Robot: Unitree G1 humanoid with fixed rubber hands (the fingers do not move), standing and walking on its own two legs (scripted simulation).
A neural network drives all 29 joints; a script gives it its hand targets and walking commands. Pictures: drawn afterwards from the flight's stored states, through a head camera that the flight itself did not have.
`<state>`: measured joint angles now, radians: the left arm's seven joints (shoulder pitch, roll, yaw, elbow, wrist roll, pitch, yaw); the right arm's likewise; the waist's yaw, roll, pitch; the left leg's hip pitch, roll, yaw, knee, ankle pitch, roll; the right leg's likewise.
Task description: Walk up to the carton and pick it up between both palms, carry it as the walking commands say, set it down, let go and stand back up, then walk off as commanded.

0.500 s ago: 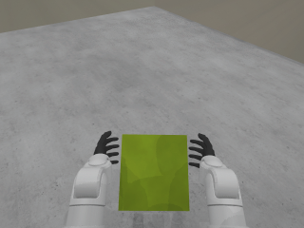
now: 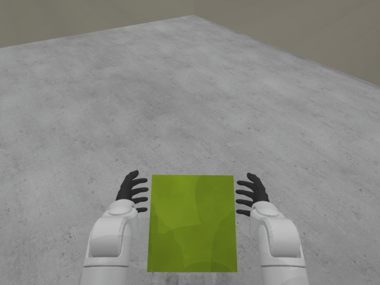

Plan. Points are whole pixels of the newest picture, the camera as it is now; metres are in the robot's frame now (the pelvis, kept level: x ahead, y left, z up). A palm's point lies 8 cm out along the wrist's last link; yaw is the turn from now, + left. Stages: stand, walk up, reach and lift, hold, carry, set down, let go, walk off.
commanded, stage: carry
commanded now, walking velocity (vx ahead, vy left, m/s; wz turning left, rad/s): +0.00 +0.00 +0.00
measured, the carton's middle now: (191, 218) +0.32 +0.00 -0.05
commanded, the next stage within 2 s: hold in 0.78 s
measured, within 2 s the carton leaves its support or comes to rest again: neither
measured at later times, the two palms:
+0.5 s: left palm (119, 206) +0.28 +0.15 +0.06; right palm (252, 208) +0.28 -0.12 +0.06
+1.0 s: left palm (117, 217) +0.27 +0.15 +0.04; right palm (250, 221) +0.26 -0.12 +0.04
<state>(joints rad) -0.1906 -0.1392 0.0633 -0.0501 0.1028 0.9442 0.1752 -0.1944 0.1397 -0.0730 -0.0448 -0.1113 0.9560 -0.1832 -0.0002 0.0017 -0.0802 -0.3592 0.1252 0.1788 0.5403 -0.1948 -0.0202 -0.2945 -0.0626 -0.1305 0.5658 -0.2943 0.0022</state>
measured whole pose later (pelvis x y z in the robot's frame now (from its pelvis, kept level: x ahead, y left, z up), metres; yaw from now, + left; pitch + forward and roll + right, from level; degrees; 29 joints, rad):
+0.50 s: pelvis +0.00 +0.01 +0.00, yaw +0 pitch +1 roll +0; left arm -0.20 -0.14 0.08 0.01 0.12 0.91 0.15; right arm -0.20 0.14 -0.09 0.02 -0.13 0.91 -0.16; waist 0.00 0.00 -0.08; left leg -0.34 0.11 0.18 0.53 -0.20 0.00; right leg -0.27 -0.08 -0.13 0.54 -0.28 0.02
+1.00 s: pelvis -0.01 +0.02 +0.01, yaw +4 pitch -7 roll +0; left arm -0.20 -0.14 0.06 0.11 0.22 0.78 0.07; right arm -0.16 0.13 -0.10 0.10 -0.19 0.78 -0.07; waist -0.05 -0.02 0.09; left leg -0.17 0.03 0.04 0.42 -0.13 0.00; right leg -0.08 -0.04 0.02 0.43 -0.25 0.04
